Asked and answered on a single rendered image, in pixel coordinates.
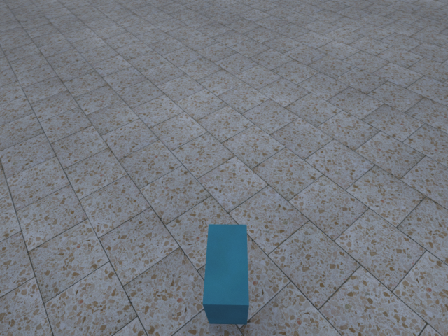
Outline carton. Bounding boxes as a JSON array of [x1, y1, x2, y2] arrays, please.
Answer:
[[203, 224, 249, 325]]

